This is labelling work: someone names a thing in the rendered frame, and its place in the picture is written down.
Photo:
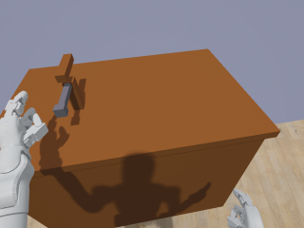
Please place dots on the right robot hand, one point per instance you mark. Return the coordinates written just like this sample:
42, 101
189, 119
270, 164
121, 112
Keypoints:
249, 214

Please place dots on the left robot forearm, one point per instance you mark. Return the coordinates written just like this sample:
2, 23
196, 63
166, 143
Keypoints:
16, 172

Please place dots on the counter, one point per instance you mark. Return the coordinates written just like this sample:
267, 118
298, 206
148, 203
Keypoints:
145, 138

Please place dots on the tap lever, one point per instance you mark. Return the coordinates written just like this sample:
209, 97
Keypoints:
60, 110

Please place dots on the left robot hand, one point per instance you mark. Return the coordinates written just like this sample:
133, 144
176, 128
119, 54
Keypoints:
19, 131

